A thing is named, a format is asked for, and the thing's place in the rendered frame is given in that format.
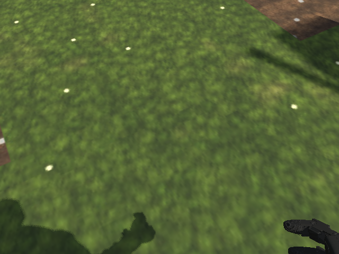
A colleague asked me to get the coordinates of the right robot hand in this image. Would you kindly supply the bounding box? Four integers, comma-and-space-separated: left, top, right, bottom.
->
283, 219, 339, 254

